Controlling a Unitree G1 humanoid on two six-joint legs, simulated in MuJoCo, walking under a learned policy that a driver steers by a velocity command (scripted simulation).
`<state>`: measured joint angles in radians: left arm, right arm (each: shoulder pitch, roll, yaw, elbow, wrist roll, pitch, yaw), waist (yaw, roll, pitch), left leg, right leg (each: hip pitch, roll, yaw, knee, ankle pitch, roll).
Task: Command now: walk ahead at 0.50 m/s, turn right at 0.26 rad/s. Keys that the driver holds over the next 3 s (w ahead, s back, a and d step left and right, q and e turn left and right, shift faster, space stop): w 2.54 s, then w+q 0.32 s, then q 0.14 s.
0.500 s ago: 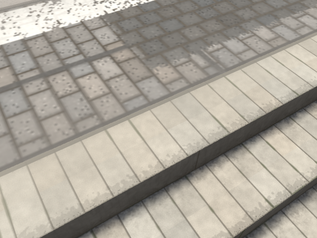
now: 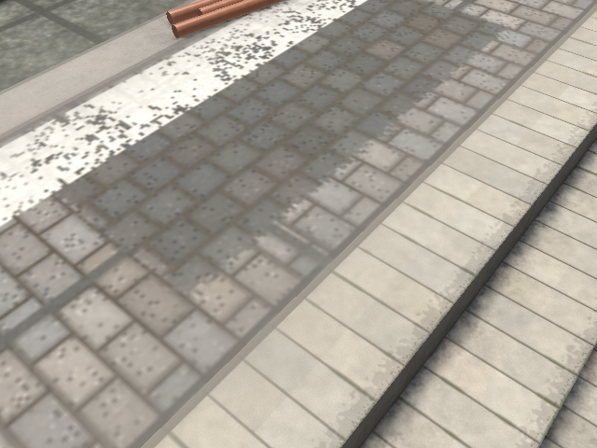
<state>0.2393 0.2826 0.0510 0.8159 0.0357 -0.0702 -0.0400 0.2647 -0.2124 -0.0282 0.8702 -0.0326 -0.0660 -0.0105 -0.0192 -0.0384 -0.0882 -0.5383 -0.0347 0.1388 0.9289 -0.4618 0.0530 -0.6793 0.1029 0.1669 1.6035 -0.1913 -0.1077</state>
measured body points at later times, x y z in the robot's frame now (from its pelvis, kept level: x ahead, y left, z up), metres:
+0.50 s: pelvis +0.29 -0.06 +0.05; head +0.30 -0.07 +0.50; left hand +0.35 +0.20 -0.08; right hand +0.35 -0.30 -0.09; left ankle +0.22 +0.07 -0.42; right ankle +0.32 -0.14 -0.68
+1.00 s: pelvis +0.58 -0.01 +0.13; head +0.58 +0.00 +0.58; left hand +0.71 +0.22 +0.01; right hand +0.58 -0.25 -0.01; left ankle +0.59 +0.04 -0.55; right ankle +0.57 -0.20 -0.41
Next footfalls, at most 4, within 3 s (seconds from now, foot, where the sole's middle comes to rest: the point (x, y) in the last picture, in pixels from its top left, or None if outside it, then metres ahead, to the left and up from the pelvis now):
0.32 right None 0.36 -0.14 -0.72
0.80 left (293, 374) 0.63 0.04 -0.58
1.40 right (362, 234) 1.01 -0.14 -0.58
1.90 left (271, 160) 1.31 0.09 -0.58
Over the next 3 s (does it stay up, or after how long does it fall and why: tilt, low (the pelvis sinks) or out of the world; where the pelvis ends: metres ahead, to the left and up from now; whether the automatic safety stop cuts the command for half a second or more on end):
stays up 1.71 -0.01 0.17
